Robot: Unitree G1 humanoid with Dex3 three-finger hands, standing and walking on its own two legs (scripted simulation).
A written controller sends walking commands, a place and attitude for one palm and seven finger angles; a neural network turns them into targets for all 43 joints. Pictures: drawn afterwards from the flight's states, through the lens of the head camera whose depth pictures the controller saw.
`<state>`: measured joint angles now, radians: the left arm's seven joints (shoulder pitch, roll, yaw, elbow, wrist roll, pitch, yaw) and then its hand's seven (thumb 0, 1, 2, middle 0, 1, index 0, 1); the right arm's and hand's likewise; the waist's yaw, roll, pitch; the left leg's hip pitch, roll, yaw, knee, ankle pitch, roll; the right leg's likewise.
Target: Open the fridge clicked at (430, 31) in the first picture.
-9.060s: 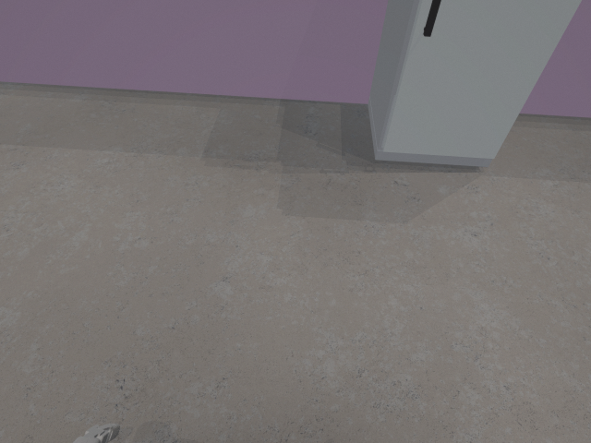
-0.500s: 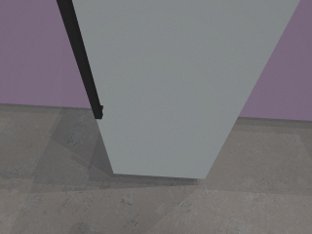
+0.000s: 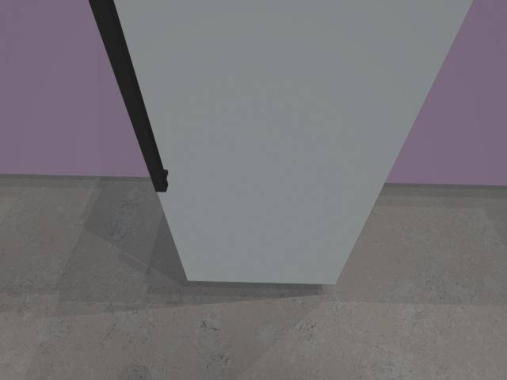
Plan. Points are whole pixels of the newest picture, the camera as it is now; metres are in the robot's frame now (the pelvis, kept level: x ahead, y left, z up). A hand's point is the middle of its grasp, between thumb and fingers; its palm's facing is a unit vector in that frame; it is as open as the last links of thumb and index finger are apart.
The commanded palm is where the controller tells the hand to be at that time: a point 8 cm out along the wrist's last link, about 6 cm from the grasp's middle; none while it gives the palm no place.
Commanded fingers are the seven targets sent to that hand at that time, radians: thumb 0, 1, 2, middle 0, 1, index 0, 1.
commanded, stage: come to a stop and stand still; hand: left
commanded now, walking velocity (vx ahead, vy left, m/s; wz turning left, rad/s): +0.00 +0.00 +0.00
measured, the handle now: (140, 106) +0.55 +0.25 +0.14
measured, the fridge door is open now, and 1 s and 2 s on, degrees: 0 0 0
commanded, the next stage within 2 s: look again from close up in 0.38 s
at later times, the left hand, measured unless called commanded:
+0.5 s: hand out of the picture +0.01 +0.20 -0.17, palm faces +0.06 -0.97 -0.23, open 7.4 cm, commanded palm none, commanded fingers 0.00 0.90 0.90 -0.20 -0.30 -0.20 -0.30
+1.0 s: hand out of the picture +0.03 +0.19 -0.17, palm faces +0.06 -0.97 -0.22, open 7.4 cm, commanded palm none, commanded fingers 0.00 0.90 0.90 -0.20 -0.30 -0.20 -0.30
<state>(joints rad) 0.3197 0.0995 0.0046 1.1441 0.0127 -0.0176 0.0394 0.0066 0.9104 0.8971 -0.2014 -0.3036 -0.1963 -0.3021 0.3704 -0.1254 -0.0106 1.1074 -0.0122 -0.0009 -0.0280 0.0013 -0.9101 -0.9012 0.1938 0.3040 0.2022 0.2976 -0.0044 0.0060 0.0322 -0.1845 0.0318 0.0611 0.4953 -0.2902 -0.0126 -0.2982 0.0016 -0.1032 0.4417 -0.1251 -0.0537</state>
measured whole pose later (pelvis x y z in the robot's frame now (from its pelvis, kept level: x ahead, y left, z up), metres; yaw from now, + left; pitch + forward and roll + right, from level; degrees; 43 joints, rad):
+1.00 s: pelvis +0.00 +0.00 +0.00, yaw +1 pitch -3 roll +1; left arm 0.25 0.18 0.01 1.08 0.01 -0.01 0.02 0.01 0.91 0.90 -0.20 -0.30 -0.20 -0.30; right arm 0.29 -0.18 0.01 1.10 -0.01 -0.02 -0.02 0.00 -0.91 -0.90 0.19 0.30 0.20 0.30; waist 0.00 0.00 0.03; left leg -0.12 0.00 0.05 0.41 -0.25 0.00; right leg -0.25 -0.03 -0.11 0.43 -0.13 -0.04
